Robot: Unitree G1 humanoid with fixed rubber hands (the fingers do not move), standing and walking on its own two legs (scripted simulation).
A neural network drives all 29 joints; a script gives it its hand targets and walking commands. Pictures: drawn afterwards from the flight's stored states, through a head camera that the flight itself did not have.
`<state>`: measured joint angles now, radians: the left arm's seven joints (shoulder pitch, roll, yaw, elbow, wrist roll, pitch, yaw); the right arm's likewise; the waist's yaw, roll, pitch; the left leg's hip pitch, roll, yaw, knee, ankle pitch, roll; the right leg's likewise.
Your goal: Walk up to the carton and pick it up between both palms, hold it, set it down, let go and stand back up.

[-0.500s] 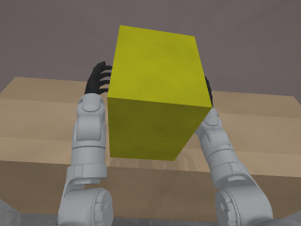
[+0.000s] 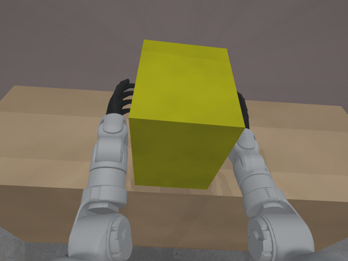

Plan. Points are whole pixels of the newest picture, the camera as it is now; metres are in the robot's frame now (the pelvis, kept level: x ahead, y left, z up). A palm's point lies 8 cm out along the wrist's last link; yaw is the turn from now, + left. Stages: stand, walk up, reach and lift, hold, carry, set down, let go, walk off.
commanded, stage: set down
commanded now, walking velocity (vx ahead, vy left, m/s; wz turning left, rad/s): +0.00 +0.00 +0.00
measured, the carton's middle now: (178, 120) +0.40 -0.04 +0.10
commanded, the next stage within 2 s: none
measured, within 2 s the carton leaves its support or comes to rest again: rests again in 1.94 s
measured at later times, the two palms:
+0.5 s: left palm (124, 118) +0.41 +0.09 +0.11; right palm (239, 129) +0.37 -0.19 +0.10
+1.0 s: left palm (131, 124) +0.42 +0.08 +0.08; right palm (242, 134) +0.37 -0.20 +0.07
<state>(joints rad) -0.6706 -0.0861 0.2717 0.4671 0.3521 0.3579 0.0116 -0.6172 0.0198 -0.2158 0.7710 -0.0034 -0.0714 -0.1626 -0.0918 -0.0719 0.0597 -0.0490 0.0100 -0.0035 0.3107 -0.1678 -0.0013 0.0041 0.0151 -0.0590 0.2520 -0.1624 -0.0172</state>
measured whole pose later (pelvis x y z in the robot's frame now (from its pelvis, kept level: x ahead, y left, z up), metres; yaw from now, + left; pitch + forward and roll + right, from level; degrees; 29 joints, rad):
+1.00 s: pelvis +0.01 +0.00 +0.00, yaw -2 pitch +2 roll +0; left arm -0.72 -0.11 0.39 0.80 0.36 0.10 0.04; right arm -0.65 0.07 -0.48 0.87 -0.26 -0.16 -0.07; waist -0.09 -0.03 -0.01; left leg -0.17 0.02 0.03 0.29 -0.16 0.00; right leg -0.14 0.02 -0.05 0.25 -0.15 -0.02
